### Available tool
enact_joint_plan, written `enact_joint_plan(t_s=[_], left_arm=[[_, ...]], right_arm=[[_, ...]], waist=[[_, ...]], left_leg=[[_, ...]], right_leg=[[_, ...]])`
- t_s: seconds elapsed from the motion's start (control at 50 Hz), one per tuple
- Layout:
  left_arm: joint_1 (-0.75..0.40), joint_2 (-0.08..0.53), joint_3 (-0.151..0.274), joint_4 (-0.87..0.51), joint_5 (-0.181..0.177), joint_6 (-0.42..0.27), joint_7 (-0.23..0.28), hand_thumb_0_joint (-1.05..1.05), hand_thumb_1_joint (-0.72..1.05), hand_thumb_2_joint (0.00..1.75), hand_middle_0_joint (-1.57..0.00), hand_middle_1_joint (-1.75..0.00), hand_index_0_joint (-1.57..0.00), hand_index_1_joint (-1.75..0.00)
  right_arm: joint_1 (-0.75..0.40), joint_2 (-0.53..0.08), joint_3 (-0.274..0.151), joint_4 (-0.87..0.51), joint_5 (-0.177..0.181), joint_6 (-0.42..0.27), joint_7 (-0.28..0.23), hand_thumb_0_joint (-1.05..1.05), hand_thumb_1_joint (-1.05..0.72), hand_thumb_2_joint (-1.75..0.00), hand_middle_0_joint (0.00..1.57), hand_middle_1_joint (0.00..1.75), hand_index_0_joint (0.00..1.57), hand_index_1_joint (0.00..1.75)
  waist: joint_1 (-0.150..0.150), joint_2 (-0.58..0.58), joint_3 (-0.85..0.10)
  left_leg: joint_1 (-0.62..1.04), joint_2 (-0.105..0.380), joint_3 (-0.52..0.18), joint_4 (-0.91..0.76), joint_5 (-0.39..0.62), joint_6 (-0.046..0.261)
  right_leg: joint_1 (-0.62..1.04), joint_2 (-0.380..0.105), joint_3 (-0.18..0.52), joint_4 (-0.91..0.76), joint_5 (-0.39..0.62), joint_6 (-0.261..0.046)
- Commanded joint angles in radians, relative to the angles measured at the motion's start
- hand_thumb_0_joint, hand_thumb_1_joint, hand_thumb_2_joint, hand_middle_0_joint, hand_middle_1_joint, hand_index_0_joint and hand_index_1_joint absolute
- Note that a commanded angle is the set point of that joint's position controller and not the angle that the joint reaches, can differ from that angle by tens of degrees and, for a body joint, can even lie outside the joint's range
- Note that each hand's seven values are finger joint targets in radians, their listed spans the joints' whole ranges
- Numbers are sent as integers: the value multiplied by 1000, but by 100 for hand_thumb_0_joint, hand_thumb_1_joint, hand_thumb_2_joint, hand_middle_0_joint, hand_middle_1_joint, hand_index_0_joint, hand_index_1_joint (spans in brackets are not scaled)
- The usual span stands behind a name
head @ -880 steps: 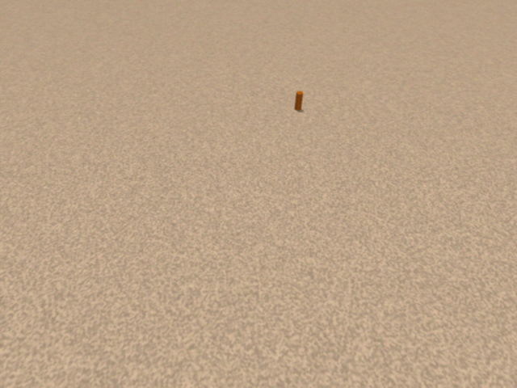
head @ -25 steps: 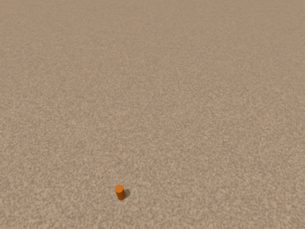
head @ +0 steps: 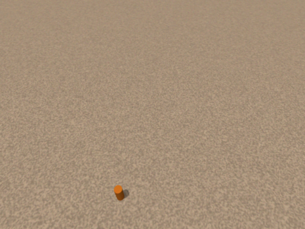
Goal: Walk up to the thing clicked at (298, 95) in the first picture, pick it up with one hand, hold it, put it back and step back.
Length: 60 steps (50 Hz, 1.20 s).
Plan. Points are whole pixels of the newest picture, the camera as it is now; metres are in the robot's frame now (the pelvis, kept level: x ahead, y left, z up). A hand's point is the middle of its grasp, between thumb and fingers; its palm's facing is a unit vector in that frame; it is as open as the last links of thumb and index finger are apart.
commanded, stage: walk up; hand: left
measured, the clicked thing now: (119, 193) +0.45 +0.23 -0.71
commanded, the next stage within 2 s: stand in 0.46 s
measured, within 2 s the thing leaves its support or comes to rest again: neither
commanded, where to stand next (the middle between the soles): +0.07 -0.02 m, yaw +0 degrees
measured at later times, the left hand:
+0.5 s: hand out of the picture +0.11 +0.25 -0.15, palm faces -0.03 -0.94 -0.33, open 7.4 cm
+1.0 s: hand out of the picture +0.11 +0.26 -0.15, palm faces -0.01 -0.94 -0.34, open 7.4 cm
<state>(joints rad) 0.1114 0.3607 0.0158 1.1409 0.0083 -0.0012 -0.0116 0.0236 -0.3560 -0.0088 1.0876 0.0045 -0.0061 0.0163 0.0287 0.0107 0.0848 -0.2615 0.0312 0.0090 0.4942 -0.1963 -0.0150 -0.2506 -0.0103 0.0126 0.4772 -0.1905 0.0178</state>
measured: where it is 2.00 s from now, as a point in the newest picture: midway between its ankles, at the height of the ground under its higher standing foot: outside the picture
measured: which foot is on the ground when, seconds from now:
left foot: down 0.00-1.00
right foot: down 0.00-1.00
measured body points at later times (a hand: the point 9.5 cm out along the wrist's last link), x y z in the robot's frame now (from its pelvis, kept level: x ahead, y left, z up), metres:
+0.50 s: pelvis +0.01 -0.01 +0.01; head +0.04 +0.00 +0.46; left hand +0.12 +0.29 -0.13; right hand +0.07 -0.31 -0.13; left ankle +0.04 +0.13 -0.74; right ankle +0.04 -0.13 -0.74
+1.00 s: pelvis +0.04 +0.00 +0.01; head +0.05 +0.00 +0.46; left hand +0.12 +0.30 -0.12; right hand +0.13 -0.30 -0.12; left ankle +0.04 +0.13 -0.74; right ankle +0.04 -0.13 -0.74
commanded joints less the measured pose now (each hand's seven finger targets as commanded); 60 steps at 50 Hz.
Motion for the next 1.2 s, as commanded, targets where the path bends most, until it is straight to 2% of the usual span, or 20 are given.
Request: enact_joint_plan(t_s=[0.0,0.1,0.24,0.42,0.44,0.48,0.54,0.6,0.62,0.7,0.8,0.84,0.92,1.0,1.06,1.12,1.18], left_arm=[[-77,220,39,-60,-9,-29,12,0,90,90,-20,-30,-20,-30],[-88,210,42,-57,-7,-20,12,0,90,90,-20,-30,-20,-30],[-96,207,48,-58,-3,-11,7,0,90,90,-20,-30,-20,-30],[-108,205,53,-71,-4,-8,5,0,90,90,-20,-30,-20,-30],[-97,183,39,-68,-1,-18,3,0,90,90,-20,-30,-20,-30],[-116,198,41,-65,3,-25,4,0,90,90,-20,-30,-20,-30],[-105,199,38,-59,-1,-24,5,0,90,90,-20,-30,-20,-30],[-94,198,37,-60,-1,-28,6,0,90,90,-20,-30,-20,-30],[-85,196,36,-59,-1,-29,6,0,90,90,-20,-30,-20,-30],[-87,192,34,-65,0,-34,8,0,90,90,-20,-30,-20,-30],[-73,198,32,-66,-1,-35,10,0,90,90,-20,-30,-20,-30],[-72,201,32,-70,-2,-36,12,0,90,90,-20,-30,-20,-30],[-64,199,33,-71,-2,-37,13,0,90,90,-20,-30,-20,-30],[-57,203,33,-70,-2,-33,14,0,90,90,-20,-30,-20,-30],[-60,201,34,-73,0,-31,15,0,90,90,-20,-30,-20,-30],[-54,196,31,-69,-2,-28,16,0,90,90,-20,-30,-20,-30],[-58,201,32,-71,1,-29,16,0,90,90,-20,-30,-20,-30]], right_arm=[[-11,-212,-39,-21,6,-19,-16,0,-90,-90,20,30,20,30],[-32,-211,-39,-5,1,-15,-16,0,-90,-90,20,30,20,30],[-37,-221,-36,6,-7,-19,-13,0,-90,-90,20,30,20,30],[-9,-221,-32,5,-6,-23,-16,0,-90,-90,20,30,20,30],[-4,-203,-29,3,-22,-24,-14,0,-90,-90,20,30,20,30],[1,-196,-27,7,-23,-24,-15,0,-90,-90,20,30,20,30],[14,-209,-31,14,-22,-24,-15,0,-90,-90,20,30,20,30],[26,-206,-31,10,-20,-27,-14,0,-90,-90,20,30,20,30],[24,-210,-34,8,-19,-27,-15,0,-90,-90,20,30,20,30],[26,-213,-36,0,-20,-31,-15,0,-90,-90,20,30,20,30],[33,-202,-37,-2,-18,-26,-14,0,-90,-90,20,30,20,30],[27,-205,-38,-3,-18,-25,-14,0,-90,-90,20,30,20,30],[28,-206,-37,-9,-15,-27,-17,0,-90,-90,20,30,20,30],[14,-202,-34,-14,-15,-25,-19,0,-90,-90,20,30,20,30],[15,-206,-34,-15,-15,-26,-22,0,-90,-90,20,30,20,30],[5,-211,-35,-15,-14,-25,-22,0,-90,-90,20,30,20,30],[13,-208,-34,-16,-14,-24,-22,0,-90,-90,20,30,20,30]], waist=[[-36,-55,-153],[-29,-50,-144],[-22,-13,-115],[-26,-11,-142],[-28,11,-214],[-38,-12,-177],[-33,1,-111],[-35,0,-117],[-32,-5,-107],[-39,-6,-132],[-44,-21,-110],[-42,-14,-115],[-42,-12,-153],[-36,-8,-133],[-38,3,-154],[-32,1,-135],[-36,-8,-145]], left_leg=[[116,81,-77,-100,98,32],[126,89,-72,-133,83,29],[85,96,-94,-186,-29,27],[85,99,-90,-176,36,29],[113,101,-92,-188,7,26],[96,99,-95,-201,3,21],[69,96,-100,-221,-46,19],[67,102,-107,-231,-27,23],[75,97,-106,-226,-32,22],[130,101,-93,-199,80,25],[140,96,-88,-204,73,21],[137,96,-87,-204,83,21],[163,104,-83,-192,192,25],[165,100,-81,-202,176,22],[179,106,-79,-196,235,23],[176,105,-80,-202,207,24],[181,105,-78,-201,223,24]], right_leg=[[41,-132,126,-133,132,-44],[46,-126,111,-164,67,-42],[47,-112,107,-181,-33,-41],[80,-107,104,-164,39,-44],[139,-113,105,-182,15,-37],[130,-112,107,-186,17,-33],[95,-109,107,-197,-30,-33],[117,-106,94,-187,19,-31],[104,-105,94,-192,0,-29],[102,-111,92,-189,80,-29],[85,-108,91,-200,61,-26],[100,-110,91,-198,82,-25],[148,-113,79,-176,199,-25],[135,-111,75,-184,168,-22],[161,-117,72,-171,226,-24],[150,-114,70,-182,192,-22],[164,-118,70,-180,215,-21]])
